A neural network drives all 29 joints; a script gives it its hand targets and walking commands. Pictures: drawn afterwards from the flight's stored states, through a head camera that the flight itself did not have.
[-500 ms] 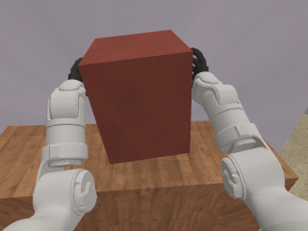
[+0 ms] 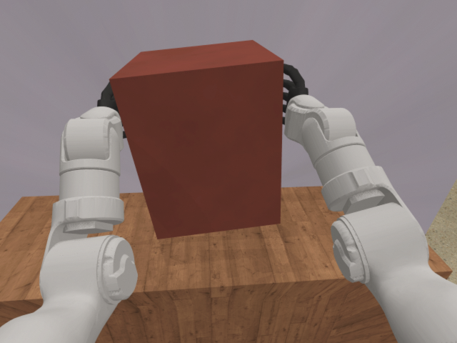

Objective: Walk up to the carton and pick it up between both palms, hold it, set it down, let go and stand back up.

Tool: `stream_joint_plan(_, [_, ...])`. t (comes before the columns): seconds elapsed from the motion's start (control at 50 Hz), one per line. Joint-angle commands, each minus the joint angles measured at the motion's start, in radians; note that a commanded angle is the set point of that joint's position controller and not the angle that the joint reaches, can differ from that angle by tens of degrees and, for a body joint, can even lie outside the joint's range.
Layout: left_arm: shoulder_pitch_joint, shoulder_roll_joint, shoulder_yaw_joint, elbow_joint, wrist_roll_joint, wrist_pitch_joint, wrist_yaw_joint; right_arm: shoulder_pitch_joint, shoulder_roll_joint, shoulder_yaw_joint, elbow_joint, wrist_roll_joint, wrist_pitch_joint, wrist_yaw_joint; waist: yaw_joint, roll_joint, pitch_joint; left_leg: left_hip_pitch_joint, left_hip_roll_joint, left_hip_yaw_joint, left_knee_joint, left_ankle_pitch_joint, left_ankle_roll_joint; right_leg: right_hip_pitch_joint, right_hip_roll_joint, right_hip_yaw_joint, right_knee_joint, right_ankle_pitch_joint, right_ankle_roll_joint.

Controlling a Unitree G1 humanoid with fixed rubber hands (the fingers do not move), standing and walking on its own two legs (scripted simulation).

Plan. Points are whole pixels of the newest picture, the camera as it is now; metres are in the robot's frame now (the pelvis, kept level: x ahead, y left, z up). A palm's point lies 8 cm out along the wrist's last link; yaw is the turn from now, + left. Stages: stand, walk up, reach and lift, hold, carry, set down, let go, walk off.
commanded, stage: hold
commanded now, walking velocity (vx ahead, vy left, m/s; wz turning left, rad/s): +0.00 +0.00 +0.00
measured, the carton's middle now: (207, 134) +0.38 +0.00 +0.28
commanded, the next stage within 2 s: none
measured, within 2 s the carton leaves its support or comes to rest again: neither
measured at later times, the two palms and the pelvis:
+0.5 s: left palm (104, 117) +0.37 +0.15 +0.31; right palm (292, 98) +0.37 -0.14 +0.34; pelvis +0.00 +0.00 +0.00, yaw +1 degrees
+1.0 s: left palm (104, 117) +0.37 +0.15 +0.32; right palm (293, 99) +0.36 -0.14 +0.34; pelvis +0.00 +0.00 +0.00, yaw +1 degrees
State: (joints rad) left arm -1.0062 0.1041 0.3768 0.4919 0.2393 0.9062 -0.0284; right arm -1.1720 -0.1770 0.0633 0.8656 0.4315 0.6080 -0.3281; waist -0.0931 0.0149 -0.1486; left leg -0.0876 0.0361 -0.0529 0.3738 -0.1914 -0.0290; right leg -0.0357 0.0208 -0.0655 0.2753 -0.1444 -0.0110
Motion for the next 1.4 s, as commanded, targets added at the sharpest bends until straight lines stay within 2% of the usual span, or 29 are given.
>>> stream_joint_plan(0.0, [-0.813, -0.595, -0.32, -0.124, -0.157, -0.091, -0.128, -0.732, 0.737, 0.162, -0.29, 0.151, 0.026, 0.133, -0.007, 0.012, -0.28, -0.044, -0.085, 0.014, -0.065, 0.141, -0.013, 0.155, 0.076, 0.044, -0.01, 0.167, 0.068])
stream_joint_plan(0.02, [-0.799, -0.609, -0.328, -0.158, -0.169, -0.096, -0.127, -0.767, 0.737, 0.171, -0.358, 0.158, 0.014, 0.137, 0.007, 0.016, -0.338, -0.03, -0.081, 0.013, -0.049, 0.197, -0.019, 0.188, 0.076, 0.046, -0.001, 0.198, 0.055])
stream_joint_plan(0.04, [-0.828, -0.591, -0.33, -0.176, -0.178, -0.096, -0.124, -0.737, 0.728, 0.162, -0.311, 0.153, 0.028, 0.134, -0.015, -0.006, -0.333, -0.016, -0.086, 0.005, -0.041, 0.214, -0.016, 0.181, 0.072, 0.052, 0.005, 0.234, 0.062])
stream_joint_plan(0.06, [-0.849, -0.569, -0.304, -0.157, -0.162, -0.094, -0.127, -0.758, 0.718, 0.167, -0.321, 0.168, 0.026, 0.133, 0.012, -0.002, -0.302, -0.023, -0.086, 0.011, -0.039, 0.216, -0.018, 0.164, 0.076, 0.051, -0.001, 0.221, 0.069])
stream_joint_plan(0.1, [-0.859, -0.565, -0.31, -0.201, -0.165, -0.101, -0.124, -0.722, 0.749, 0.167, -0.295, 0.158, 0.038, 0.142, 0.007, -0.01, -0.325, -0.029, -0.086, 0.01, -0.06, 0.171, -0.01, 0.178, 0.064, 0.054, -0.007, 0.197, 0.071])
stream_joint_plan(0.12, [-0.868, -0.597, -0.321, -0.248, -0.165, -0.098, -0.12, -0.701, 0.717, 0.145, -0.26, 0.164, 0.037, 0.145, 0.011, 0.062, -0.345, -0.021, -0.08, 0.013, -0.048, 0.212, -0.031, 0.165, 0.073, 0.052, 0.005, 0.201, 0.06])
stream_joint_plan(0.18, [-0.88, -0.59, -0.332, -0.14, -0.18, -0.095, -0.127, -0.758, 0.714, 0.125, -0.241, 0.15, 0.026, 0.148, -0.009, 0.032, -0.296, -0.05, -0.081, 0.0, -0.053, 0.16, -0.024, 0.133, 0.067, 0.055, -0.007, 0.162, 0.057])
stream_joint_plan(0.2, [-0.922, -0.621, -0.359, -0.234, -0.199, -0.112, -0.119, -0.762, 0.73, 0.123, -0.272, 0.16, 0.018, 0.153, -0.004, 0.081, -0.365, -0.018, -0.085, -0.001, -0.048, 0.178, -0.035, 0.143, 0.069, 0.062, 0.006, 0.159, 0.048])
stream_joint_plan(0.22, [-0.898, -0.598, -0.352, -0.192, -0.2, -0.107, -0.116, -0.75, 0.716, 0.123, -0.25, 0.158, 0.029, 0.152, -0.013, 0.05, -0.342, -0.042, -0.082, -0.004, -0.052, 0.16, -0.031, 0.147, 0.075, 0.054, -0.002, 0.149, 0.053])
stream_joint_plan(0.28, [-0.957, -0.596, -0.336, -0.17, -0.182, -0.109, -0.113, -0.726, 0.678, 0.054, -0.124, 0.138, 0.044, 0.162, -0.022, 0.103, -0.254, -0.081, -0.075, -0.003, -0.07, 0.092, -0.035, 0.088, 0.068, 0.048, 0.0, 0.061, 0.046])
stream_joint_plan(0.32, [-0.91, -0.554, -0.27, -0.055, -0.159, -0.107, -0.116, -0.716, 0.672, 0.041, -0.097, 0.108, 0.043, 0.172, -0.018, 0.029, -0.195, -0.105, -0.074, 0.001, -0.106, 0.002, -0.012, 0.081, 0.047, 0.047, -0.024, 0.016, 0.051])
stream_joint_plan(0.34, [-0.921, -0.553, -0.286, -0.111, -0.176, -0.121, -0.116, -0.743, 0.708, 0.074, -0.14, 0.122, 0.031, 0.175, 0.0, 0.012, -0.29, -0.084, -0.077, 0.005, -0.099, 0.038, -0.011, 0.123, 0.058, 0.051, -0.012, 0.047, 0.048])
stream_joint_plan(0.44, [-0.915, -0.596, -0.318, -0.098, -0.19, -0.125, -0.104, -0.795, 0.673, 0.065, -0.197, 0.151, 0.02, 0.163, -0.005, 0.088, -0.341, -0.057, -0.079, -0.002, -0.049, 0.135, -0.025, 0.101, 0.06, 0.053, -0.003, 0.107, 0.044])
stream_joint_plan(0.48, [-0.846, -0.57, -0.26, -0.003, -0.162, -0.114, -0.112, -0.769, 0.681, 0.063, -0.148, 0.122, 0.028, 0.16, -0.007, 0.011, -0.255, -0.078, -0.082, 0.003, -0.066, 0.09, -0.015, 0.117, 0.063, 0.059, -0.02, 0.1, 0.054])
stream_joint_plan(0.5, [-0.883, -0.571, -0.284, -0.132, -0.176, -0.123, -0.11, -0.787, 0.679, 0.082, -0.211, 0.153, 0.021, 0.16, 0.013, 0.043, -0.349, -0.038, -0.075, -0.008, -0.051, 0.176, -0.024, 0.124, 0.076, 0.05, 0.003, 0.153, 0.052])
stream_joint_plan(0.52, [-0.893, -0.592, -0.311, -0.095, -0.194, -0.118, -0.108, -0.758, 0.649, 0.071, -0.155, 0.147, 0.028, 0.154, -0.027, 0.055, -0.276, -0.047, -0.074, -0.004, -0.047, 0.175, -0.04, 0.107, 0.07, 0.061, -0.012, 0.149, 0.049])
stream_joint_plan(0.56, [-0.917, -0.578, -0.324, -0.166, -0.205, -0.12, -0.1, -0.767, 0.697, 0.105, -0.206, 0.177, 0.036, 0.16, -0.007, 0.044, -0.379, -0.021, -0.078, -0.014, -0.035, 0.217, -0.025, 0.12, 0.075, 0.057, 0.004, 0.186, 0.049])
stream_joint_plan(0.68, [-0.869, -0.567, -0.315, -0.165, -0.207, -0.112, -0.104, -0.754, 0.731, 0.158, -0.284, 0.209, 0.036, 0.144, 0.01, 0.0, -0.406, -0.01, -0.08, -0.011, -0.018, 0.244, -0.025, 0.148, 0.072, 0.065, 0.005, 0.254, 0.061])
stream_joint_plan(0.72, [-0.858, -0.579, -0.306, -0.147, -0.196, -0.105, -0.107, -0.75, 0.702, 0.135, -0.255, 0.199, 0.046, 0.14, 0.005, 0.034, -0.345, -0.034, -0.085, -0.005, -0.029, 0.229, -0.031, 0.132, 0.066, 0.07, -0.006, 0.235, 0.06])
stream_joint_plan(0.78, [-0.88, -0.569, -0.291, -0.101, -0.184, -0.099, -0.111, -0.777, 0.719, 0.142, -0.275, 0.194, 0.052, 0.138, 0.019, 0.002, -0.304, -0.064, -0.082, 0.002, -0.031, 0.165, -0.022, 0.114, 0.066, 0.069, -0.002, 0.173, 0.068])
stream_joint_plan(0.8, [-0.896, -0.543, -0.261, -0.066, -0.171, -0.096, -0.115, -0.773, 0.693, 0.108, -0.195, 0.177, 0.061, 0.136, 0.007, -0.01, -0.27, -0.07, -0.078, -0.003, -0.055, 0.126, -0.015, 0.094, 0.058, 0.062, -0.024, 0.125, 0.066])
stream_joint_plan(0.88, [-0.932, -0.604, -0.339, -0.183, -0.225, -0.112, -0.106, -0.802, 0.723, 0.126, -0.272, 0.206, 0.046, 0.137, -0.003, 0.051, -0.404, -0.016, -0.086, 0.0, -0.017, 0.227, -0.035, 0.125, 0.064, 0.073, 0.0, 0.224, 0.056])
stream_joint_plan(0.94, [-0.92, -0.595, -0.338, -0.164, -0.227, -0.115, -0.1, -0.801, 0.728, 0.136, -0.325, 0.2, 0.041, 0.133, -0.005, 0.03, -0.418, -0.023, -0.089, -0.008, -0.012, 0.21, -0.029, 0.133, 0.063, 0.071, -0.002, 0.23, 0.063])
stream_joint_plan(1.1, [-0.896, -0.579, -0.268, -0.08, -0.177, -0.097, -0.113, -0.776, 0.687, 0.099, -0.209, 0.186, 0.059, 0.137, 0.004, 0.041, -0.316, -0.044, -0.068, 0.001, -0.049, 0.147, -0.027, 0.088, 0.061, 0.066, -0.018, 0.135, 0.051])
stream_joint_plan(1.18, [-0.913, -0.598, -0.31, -0.077, -0.193, -0.104, -0.108, -0.774, 0.647, 0.062, -0.144, 0.179, 0.059, 0.154, -0.028, 0.068, -0.3, -0.08, -0.071, -0.01, -0.051, 0.131, -0.039, 0.105, 0.064, 0.069, -0.01, 0.118, 0.035])
stream_joint_plan(1.24, [-0.897, -0.571, -0.263, -0.036, -0.172, -0.105, -0.108, -0.794, 0.654, 0.071, -0.146, 0.159, 0.049, 0.168, 0.012, 0.048, -0.27, -0.082, -0.067, -0.003, -0.068, 0.109, -0.032, 0.095, 0.063, 0.076, -0.021, 0.081, 0.033])
stream_joint_plan(1.28, [-0.937, -0.606, -0.316, -0.09, -0.202, -0.117, -0.099, -0.827, 0.658, 0.082, -0.183, 0.191, 0.037, 0.165, 0.006, 0.09, -0.323, -0.072, -0.068, -0.009, -0.044, 0.163, -0.046, 0.102, 0.064, 0.069, -0.013, 0.128, 0.028])
stream_joint_plan(1.3, [-0.957, -0.585, -0.294, -0.057, -0.208, -0.125, -0.093, -0.842, 0.674, 0.083, -0.178, 0.174, 0.038, 0.165, 0.007, 0.041, -0.334, -0.08, -0.078, -0.009, -0.036, 0.134, -0.032, 0.1, 0.066, 0.067, -0.012, 0.107, 0.037])
stream_joint_plan(1.38, [-0.941, -0.551, -0.234, -0.018, -0.179, -0.133, -0.082, -0.844, 0.677, 0.068, -0.161, 0.163, 0.042, 0.168, 0.032, 0.006, -0.29, -0.123, -0.068, -0.012, -0.056, 0.051, -0.012, 0.085, 0.058, 0.071, -0.026, 0.05, 0.04])
